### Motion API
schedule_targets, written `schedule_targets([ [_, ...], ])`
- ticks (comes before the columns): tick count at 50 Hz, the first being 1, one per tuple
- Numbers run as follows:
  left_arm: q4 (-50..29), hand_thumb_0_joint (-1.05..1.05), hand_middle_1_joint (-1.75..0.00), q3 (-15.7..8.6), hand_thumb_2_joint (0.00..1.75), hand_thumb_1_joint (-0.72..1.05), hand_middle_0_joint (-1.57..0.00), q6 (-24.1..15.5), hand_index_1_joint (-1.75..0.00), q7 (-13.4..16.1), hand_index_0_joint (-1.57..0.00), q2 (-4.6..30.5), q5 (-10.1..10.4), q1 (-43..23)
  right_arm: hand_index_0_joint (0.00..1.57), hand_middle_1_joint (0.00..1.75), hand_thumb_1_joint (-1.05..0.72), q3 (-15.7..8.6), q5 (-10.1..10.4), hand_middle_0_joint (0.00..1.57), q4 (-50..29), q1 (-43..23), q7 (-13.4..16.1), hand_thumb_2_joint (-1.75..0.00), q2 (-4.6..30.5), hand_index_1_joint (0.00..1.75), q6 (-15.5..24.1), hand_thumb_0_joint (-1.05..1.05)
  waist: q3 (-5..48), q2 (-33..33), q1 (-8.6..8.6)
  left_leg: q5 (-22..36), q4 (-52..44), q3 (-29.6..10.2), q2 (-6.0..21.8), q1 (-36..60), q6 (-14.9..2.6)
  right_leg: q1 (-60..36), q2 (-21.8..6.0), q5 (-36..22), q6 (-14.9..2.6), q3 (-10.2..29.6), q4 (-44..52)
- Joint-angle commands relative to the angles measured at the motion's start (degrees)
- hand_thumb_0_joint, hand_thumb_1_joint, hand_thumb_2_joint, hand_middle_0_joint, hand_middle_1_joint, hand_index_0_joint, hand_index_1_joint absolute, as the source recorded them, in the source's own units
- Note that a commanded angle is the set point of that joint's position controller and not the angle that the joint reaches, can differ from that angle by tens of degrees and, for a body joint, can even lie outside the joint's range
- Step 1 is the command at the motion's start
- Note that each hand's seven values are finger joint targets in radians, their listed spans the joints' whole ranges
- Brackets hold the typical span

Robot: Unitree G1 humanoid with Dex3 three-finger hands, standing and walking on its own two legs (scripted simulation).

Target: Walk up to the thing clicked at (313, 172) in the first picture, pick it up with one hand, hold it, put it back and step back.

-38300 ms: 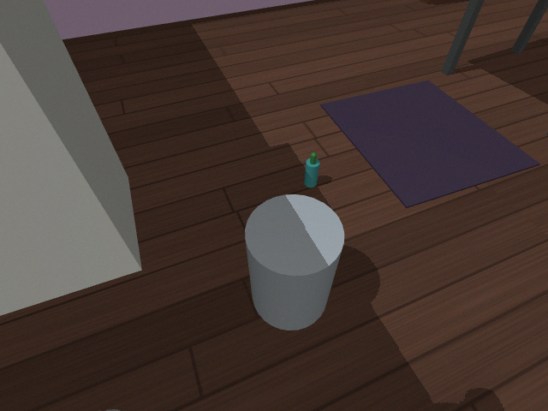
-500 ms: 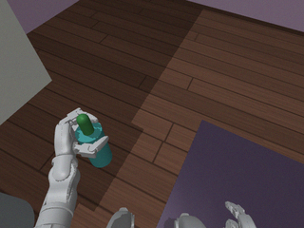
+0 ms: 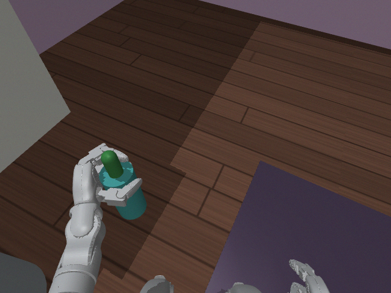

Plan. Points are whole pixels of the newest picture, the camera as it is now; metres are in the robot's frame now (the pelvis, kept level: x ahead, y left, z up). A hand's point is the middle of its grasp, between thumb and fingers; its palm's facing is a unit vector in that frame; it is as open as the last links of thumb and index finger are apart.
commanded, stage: hold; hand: left
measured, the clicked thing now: (121, 184) +0.33 +0.18 +0.00
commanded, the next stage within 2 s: none
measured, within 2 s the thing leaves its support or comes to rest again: neither
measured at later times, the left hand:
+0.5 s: hand (116, 176) +0.32 +0.18 +0.04, palm faces +0.18 -0.98 -0.02, open 8.0 cm
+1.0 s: hand (114, 179) +0.32 +0.18 +0.05, palm faces +0.18 -0.98 -0.02, open 8.0 cm
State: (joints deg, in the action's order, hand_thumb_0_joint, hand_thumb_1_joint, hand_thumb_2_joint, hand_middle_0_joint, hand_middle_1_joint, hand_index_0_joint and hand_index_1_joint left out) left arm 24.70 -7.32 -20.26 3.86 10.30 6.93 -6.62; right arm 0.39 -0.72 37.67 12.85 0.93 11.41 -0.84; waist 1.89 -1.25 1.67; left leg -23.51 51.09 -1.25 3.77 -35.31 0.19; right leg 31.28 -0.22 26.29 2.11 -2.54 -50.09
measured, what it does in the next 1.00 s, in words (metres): stands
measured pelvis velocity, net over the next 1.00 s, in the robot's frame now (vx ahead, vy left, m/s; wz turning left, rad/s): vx -0.01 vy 0.01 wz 0.00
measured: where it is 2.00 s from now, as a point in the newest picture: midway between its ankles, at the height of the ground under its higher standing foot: outside the picture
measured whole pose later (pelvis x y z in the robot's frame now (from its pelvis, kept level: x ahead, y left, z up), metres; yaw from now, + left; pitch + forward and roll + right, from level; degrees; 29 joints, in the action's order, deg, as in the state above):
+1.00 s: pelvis -0.01 +0.01 +0.01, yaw +0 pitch +5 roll -4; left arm 24.1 -6.2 -20.1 3.7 10.0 6.8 -5.3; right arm 0.2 -0.4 38.2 12.6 0.3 11.4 0.3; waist 1.0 -1.3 1.1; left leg -21.5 47.3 -0.7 3.4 -30.7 -0.3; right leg 26.8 -0.5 24.1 2.6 -2.1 -46.2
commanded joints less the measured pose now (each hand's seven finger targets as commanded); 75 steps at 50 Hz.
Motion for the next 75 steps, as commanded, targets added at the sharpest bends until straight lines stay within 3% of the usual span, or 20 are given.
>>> schedule_targets([
  [1, -17.3, 0.0, -1.31, -2.5, 1.14, 0.29, -1.21, -6.0, -1.3, 0.1, -1.23, 6.8, 0.8, -19.0, 0.2, 0.3, -0.93, -3.2, 0.1, 0.2, -6.7, -0.8, 0.5, -0.9, 8.2, 0.3, 2.4, 0.0, 18.7, -3.2, 0.3, 16.9, -7.6, -0.1, -1.8, 14.5, 0.67, -4.5, 1.7, -19.7, -2.41, -0.8, 6.9],
  [13, -19.0, 0.0, -1.32, -2.5, 1.16, 0.3, -1.23, -5.8, -1.32, 0.1, -1.24, 7.2, 0.7, -20.1, 0.2, 0.3, -0.93, -3.4, 0.3, 0.2, -7.1, -1.1, 0.1, -0.91, 8.5, 0.3, 2.7, 0.0, 18.9, -4.1, -0.05, 17.2, -9.4, -0.3, -1.6, 16.7, 0.94, -6.2, 1.7, -19.0, -2.61, -1.1, 8.3],
  [17, -19.0, 0.0, -1.32, -0.1, 1.17, 0.3, -1.23, -5.1, -1.32, 0.1, -1.24, 4.6, 0.9, -18.8, 0.2, 0.3, -0.93, -2.9, 0.3, 0.2, -6.8, -1.0, 0.2, -0.91, 7.8, 0.3, 2.8, 0.0, 17.6, -2.2, 0.49, 17.5, -9.8, 0.1, -1.7, 17.0, 0.72, -6.8, 1.8, -20.0, -2.31, -1.0, 8.9],
  [21, -16.5, 0.0, -1.32, -1.1, 1.17, 0.31, -1.22, -5.0, -1.32, 0.1, -1.23, 5.3, 0.8, -19.1, 0.2, 0.3, -0.92, -3.2, 0.4, 0.2, -6.9, -1.5, 0.0, -0.91, 8.3, 0.3, 3.1, 0.0, 15.6, -1.9, 0.37, 15.2, -10.8, -0.1, -1.5, 15.7, 0.85, -6.3, 1.9, -17.8, -2.48, -1.2, 9.4],
  [22, -19.6, 0.0, -1.33, -3.2, 1.17, 0.31, -1.23, -5.5, -1.33, 0.3, -1.24, 7.6, 0.8, -21.1, 0.2, 0.3, -0.92, -3.3, 0.4, 0.2, -6.6, -1.6, 0.1, -0.91, 8.3, 0.3, 3.0, 0.0, 16.8, -2.3, -0.31, 15.5, -10.6, 0.2, -1.7, 16.0, 0.71, -7.1, 1.6, -18.3, -2.41, -1.0, 9.4],
  [25, -17.6, 0.0, -1.33, -0.8, 1.18, 0.34, -1.24, -5.2, -1.33, -0.1, -1.25, 5.3, 0.6, -18.7, 0.2, 0.3, -0.92, -3.3, 0.2, 0.2, -6.7, -1.6, 0.0, -0.91, 8.3, 0.3, 3.1, 0.0, 16.4, -3.2, 0.49, 16.4, -10.7, 0.2, -1.7, 17.2, 0.89, -6.5, 1.8, -18.5, -2.54, -1.0, 9.4],
  [30, -19.3, 0.0, -1.33, -2.0, 1.17, 0.33, -1.24, -5.8, -1.33, 0.1, -1.25, 6.2, 0.9, -19.3, 0.2, 0.3, -0.93, -3.2, 0.3, 0.2, -7.2, -2.5, -0.1, -0.91, 8.0, 0.3, 3.3, 0.0, 16.6, -3.6, -0.37, 13.5, -11.5, 0.1, -1.8, 16.4, 0.91, -6.8, 1.6, -16.3, -2.54, -1.0, 9.9],
  [32, -15.7, 0.0, -1.33, -0.1, 1.17, 0.32, -1.24, -5.5, -1.33, -0.1, -1.25, 3.5, 0.8, -16.5, 0.2, 0.3, -0.93, -3.2, 0.3, 0.2, -7.3, -2.4, -0.3, -0.91, 8.0, 0.3, 3.6, 0.0, 15.0, -2.7, -0.04, 13.4, -11.6, -0.1, -1.5, 16.3, 1.09, -6.0, 1.9, -15.7, -2.64, -1.3, 9.7],
  [40, -22.7, 0.0, -1.32, -1.7, 1.18, 0.36, -1.22, -7.0, -1.32, 0.2, -1.23, 6.8, 0.7, -21.0, 0.2, 0.3, -0.92, -3.3, 0.3, 0.2, -7.1, -2.1, -0.3, -0.91, 8.2, 0.3, 3.8, 0.0, 17.5, -4.2, -0.16, 13.6, -11.3, 0.3, -1.8, 16.9, 0.94, -6.4, 1.6, -16.6, -2.56, -0.8, 9.7],
  [41, -18.0, 0.0, -1.34, 0.2, 1.18, 0.33, -1.23, -6.3, -1.33, 0.0, -1.24, 4.1, 0.6, -17.2, 0.2, 0.3, -0.93, -3.1, 0.1, 0.2, -7.2, -2.1, -0.3, -0.91, 8.0, 0.3, 3.8, 0.0, 16.5, -2.4, 0.31, 14.2, -11.1, 0.1, -1.6, 16.7, 0.9, -6.2, 1.8, -16.9, -2.5, -1.1, 9.6],
  [43, -20.5, 0.0, -1.32, -2.0, 1.18, 0.33, -1.21, -6.6, -1.32, 0.2, -1.22, 6.4, 0.9, -19.2, 0.2, 0.3, -0.93, -3.2, 0.2, 0.2, -7.1, -2.0, -0.2, -0.91, 8.1, 0.3, 3.8, 0.0, 17.8, -3.5, -0.11, 14.9, -10.9, 0.1, -1.8, 16.9, 0.89, -7.3, 1.6, -17.6, -2.49, -0.8, 9.7],
  [53, -13.7, 0.0, -1.35, 0.1, 1.21, 0.35, -1.24, -6.2, -1.35, -0.7, -1.25, 4.0, 0.7, -18.7, 0.2, 0.3, -0.92, -3.4, 0.4, 0.2, -6.9, -2.3, -0.6, -0.91, 8.4, 0.3, 3.7, 0.0, 13.5, -2.2, 0.42, 11.7, -12.0, -0.5, -1.3, 15.4, 1.14, -4.7, 1.8, -14.4, -2.71, -1.6, 9.8],
  [55, -18.8, 0.0, -1.33, -2.4, 1.2, 0.37, -1.22, -7.3, -1.33, -0.4, -1.23, 7.5, 0.7, -21.5, 0.2, 0.3, -0.92, -3.7, 0.3, 0.2, -6.8, -1.9, -0.5, -0.91, 8.7, 0.3, 3.6, 0.0, 18.2, -3.9, -0.36, 13.8, -11.5, -0.3, -1.5, 17.6, 1.17, -6.2, 1.6, -16.1, -2.79, -1.3, 9.4],
  [57, -18.1, 0.0, -1.35, -0.2, 1.21, 0.38, -1.24, -7.5, -1.35, -0.5, -1.25, 4.6, 0.9, -18.9, 0.2, 0.3, -0.92, -3.4, 0.2, 0.2, -7.0, -1.8, -0.9, -0.91, 8.3, 0.3, 3.7, 0.0, 17.0, -4.4, -0.26, 14.8, -11.4, -0.7, -1.3, 17.4, 1.5, -5.4, 1.9, -16.2, -2.96, -1.6, 8.8],
  [58, -18.3, 0.0, -1.35, -2.0, 1.22, 0.38, -1.24, -7.4, -1.35, -0.4, -1.25, 6.2, 1.2, -19.2, 0.2, 0.3, -0.93, -3.6, 0.5, 0.2, -7.1, -1.9, -0.7, -0.91, 8.6, 0.3, 3.8, 0.0, 17.0, -3.8, -0.59, 14.6, -11.2, -0.2, -1.5, 16.9, 1.24, -6.0, 1.8, -16.5, -2.76, -1.3, 9.2],
  [64, -17.8, 0.0, -1.33, -1.5, 1.2, 0.34, -1.21, -6.7, -1.33, -0.1, -1.22, 5.7, 1.0, -16.6, 0.2, 0.3, -0.93, -3.4, 0.4, 0.2, -7.2, -1.7, -0.4, -0.91, 8.5, 0.3, 3.4, 0.0, 16.7, -1.6, -0.41, 16.2, -10.8, 0.1, -1.6, 16.4, 0.88, -7.3, 1.8, -18.4, -2.5, -1.1, 9.6],
  [68, -22.7, 0.0, -1.33, -1.3, 1.2, 0.33, -1.21, -6.6, -1.33, 0.0, -1.22, 6.5, 0.9, -21.0, 0.2, 0.3, -0.93, -3.4, 0.6, 0.2, -7.1, -1.9, -0.2, -0.91, 8.3, 0.3, 3.3, 0.0, 17.1, -3.8, -0.02, 15.6, -11.2, 0.3, -1.7, 17.4, 0.89, -6.8, 1.6, -18.1, -2.51, -0.9, 9.9],
  [71, -15.6, 0.0, -1.33, -0.5, 1.21, 0.34, -1.21, -5.9, -1.33, -0.3, -1.22, 4.2, 1.1, -17.9, 0.2, 0.3, -0.92, -3.4, 0.4, 0.2, -6.6, -1.8, -0.3, -0.91, 8.3, 0.3, 3.2, 0.0, 14.8, -1.0, 0.6, 14.8, -11.1, 0.1, -1.7, 15.5, 0.61, -6.6, 1.6, -17.7, -2.35, -0.9, 10.0],
  [73, -18.4, 0.0, -1.34, -2.6, 1.21, 0.33, -1.21, -6.4, -1.34, -0.1, -1.22, 7.1, 0.8, -21.4, 0.2, 0.3, -0.92, -3.7, 0.3, 0.2, -6.8, -1.6, -0.4, -0.91, 8.6, 0.3, 3.3, 0.0, 17.5, -3.7, -0.1, 16.1, -10.8, 0.2, -1.6, 16.6, 0.84, -6.8, 1.6, -18.4, -2.56, -0.8, 9.4],
  [75, -18.3, 0.0, -1.33, -1.0, 1.22, 0.37, -1.21, -6.5, -1.34, -0.2, -1.22, 6.3, 0.3, -20.0, 0.2, 0.3, -0.92, -3.5, 0.2, 0.2, -6.8, -1.4, -0.3, -0.91, 8.2, 0.3, 3.0, 0.0, 16.7, -3.9, -0.13, 16.1, -10.7, 0.4, -1.8, 16.9, 0.93, -6.2, 1.6, -18.3, -2.59, -0.8, 9.4],
])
